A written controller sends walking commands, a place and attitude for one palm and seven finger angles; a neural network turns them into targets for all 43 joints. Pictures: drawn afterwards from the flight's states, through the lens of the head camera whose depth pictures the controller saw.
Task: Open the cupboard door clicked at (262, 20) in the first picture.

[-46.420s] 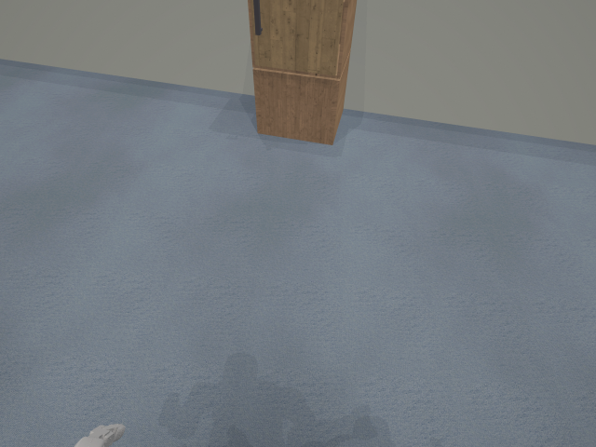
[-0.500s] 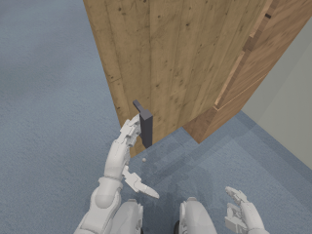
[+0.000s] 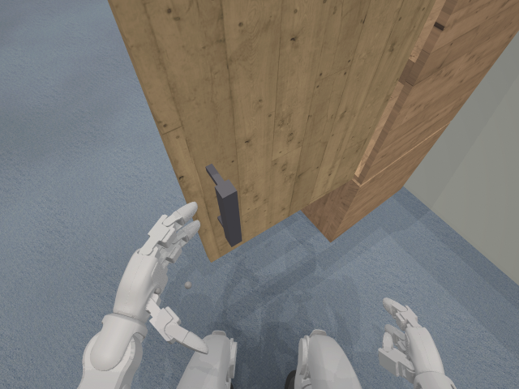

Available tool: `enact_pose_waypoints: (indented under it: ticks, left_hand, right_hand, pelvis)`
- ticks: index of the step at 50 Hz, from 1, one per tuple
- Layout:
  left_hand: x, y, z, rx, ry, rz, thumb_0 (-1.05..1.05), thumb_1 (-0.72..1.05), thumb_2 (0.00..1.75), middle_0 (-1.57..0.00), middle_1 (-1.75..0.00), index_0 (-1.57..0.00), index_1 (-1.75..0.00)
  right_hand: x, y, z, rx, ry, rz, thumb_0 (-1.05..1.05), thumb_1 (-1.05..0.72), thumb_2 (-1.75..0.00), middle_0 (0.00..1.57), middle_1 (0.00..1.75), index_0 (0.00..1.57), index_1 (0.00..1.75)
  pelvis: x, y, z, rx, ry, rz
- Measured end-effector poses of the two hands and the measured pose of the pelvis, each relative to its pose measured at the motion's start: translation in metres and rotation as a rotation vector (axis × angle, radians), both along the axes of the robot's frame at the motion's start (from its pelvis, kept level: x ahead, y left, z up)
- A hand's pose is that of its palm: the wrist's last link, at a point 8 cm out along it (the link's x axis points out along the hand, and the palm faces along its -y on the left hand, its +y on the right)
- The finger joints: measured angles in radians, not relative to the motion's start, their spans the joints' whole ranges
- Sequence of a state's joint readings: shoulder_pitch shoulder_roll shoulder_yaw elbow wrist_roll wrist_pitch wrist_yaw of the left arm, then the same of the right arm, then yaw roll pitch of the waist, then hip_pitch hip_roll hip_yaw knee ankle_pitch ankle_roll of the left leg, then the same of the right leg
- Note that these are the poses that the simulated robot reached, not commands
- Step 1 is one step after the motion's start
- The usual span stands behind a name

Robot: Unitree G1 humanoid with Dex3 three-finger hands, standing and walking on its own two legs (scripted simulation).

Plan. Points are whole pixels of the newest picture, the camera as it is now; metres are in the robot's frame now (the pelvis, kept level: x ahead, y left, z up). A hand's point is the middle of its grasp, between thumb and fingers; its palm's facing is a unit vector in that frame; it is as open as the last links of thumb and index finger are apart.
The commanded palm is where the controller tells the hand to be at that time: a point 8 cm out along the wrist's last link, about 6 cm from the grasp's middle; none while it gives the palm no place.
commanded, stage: slide the hand sideways off the handle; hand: left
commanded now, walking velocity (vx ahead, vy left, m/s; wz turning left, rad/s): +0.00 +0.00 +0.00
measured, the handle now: (224, 208) +0.37 +0.08 +0.04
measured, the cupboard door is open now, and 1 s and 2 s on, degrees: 86 86 86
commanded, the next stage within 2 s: draw the hand back to the body in 0.18 s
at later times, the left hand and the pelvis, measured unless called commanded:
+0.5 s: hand (135, 289) +0.23 +0.17 +0.08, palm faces -0.14 -0.99 -0.08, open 16.3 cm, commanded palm +0.22 +0.23 +0.09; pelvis +0.00 +0.02 +0.01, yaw +0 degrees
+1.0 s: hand (36, 264) +0.23 +0.23 +0.17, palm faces +0.15 -0.93 -0.33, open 14.7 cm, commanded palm +0.20 +0.29 +0.20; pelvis +0.04 +0.04 +0.09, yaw -1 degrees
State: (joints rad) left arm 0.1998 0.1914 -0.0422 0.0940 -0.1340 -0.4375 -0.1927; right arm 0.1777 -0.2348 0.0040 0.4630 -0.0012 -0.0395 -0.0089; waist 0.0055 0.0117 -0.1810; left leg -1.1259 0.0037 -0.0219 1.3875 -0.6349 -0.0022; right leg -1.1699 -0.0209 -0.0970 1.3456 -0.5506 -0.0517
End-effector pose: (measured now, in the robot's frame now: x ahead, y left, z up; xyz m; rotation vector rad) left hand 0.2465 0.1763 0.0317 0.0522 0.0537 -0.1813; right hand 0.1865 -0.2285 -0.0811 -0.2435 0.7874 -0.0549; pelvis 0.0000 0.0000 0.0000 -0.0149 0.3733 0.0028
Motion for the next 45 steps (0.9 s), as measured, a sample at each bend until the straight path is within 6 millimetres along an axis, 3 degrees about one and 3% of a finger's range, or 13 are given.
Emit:
enact_pose_waypoints:
  ticks: [9,18,27,34,40,45]
  left_hand:
    - [-0.021,0.035,0.004,0.007,0.015,0.065,-0.01,-0.50,0.30,-0.16,-0.31,-0.18,-0.31]
    - [-0.018,0.027,0.002,-0.034,-0.006,-0.023,-0.01,-0.50,0.30,-0.15,-0.30,-0.16,-0.30]
    - [-0.029,0.054,0.070,0.039,-0.023,0.071,-0.01,-0.50,0.30,-0.16,-0.30,-0.16,-0.30]
    - [-0.037,0.068,0.084,0.017,0.038,0.057,-0.01,-0.50,0.30,-0.15,-0.30,-0.15,-0.30]
    - [-0.035,0.082,0.115,0.024,-0.027,0.054,-0.01,-0.47,0.31,-0.16,-0.30,-0.16,-0.30]
    - [-0.036,0.096,0.138,0.198,0.030,0.240,-0.01,-0.37,0.36,-0.16,-0.30,-0.16,-0.30]
  right_hand:
    - [-0.003,-0.009,0.001,-0.023,-0.023,-0.014,0.01,-0.90,-0.90,0.20,0.30,0.20,0.30]
    - [-0.006,0.001,-0.002,-0.034,-0.060,-0.008,0.01,-0.90,-0.90,0.20,0.30,0.20,0.30]
    - [-0.014,0.027,0.030,0.041,-0.060,-0.043,0.01,-0.90,-0.90,0.20,0.30,0.20,0.30]
    - [-0.008,0.030,0.067,0.003,-0.114,-0.033,0.01,-0.90,-0.90,0.20,0.30,0.20,0.30]
    - [0.003,0.026,0.094,-0.031,-0.170,-0.042,0.01,-0.90,-0.90,0.20,0.30,0.20,0.30]
    - [0.012,0.030,0.110,-0.033,-0.172,-0.070,0.01,-0.90,-0.90,0.20,0.30,0.20,0.30]
  pelvis:
    - [0.000,-0.001,-0.002,-0.007,0.002,0.004]
    - [-0.007,0.007,-0.010,-0.020,0.005,0.004]
    - [-0.001,0.017,0.025,-0.024,-0.061,0.007]
    - [0.010,0.023,0.048,-0.032,-0.109,0.015]
    - [0.020,0.027,0.063,-0.043,-0.155,0.017]
    - [0.032,0.032,0.080,-0.034,-0.193,0.003]
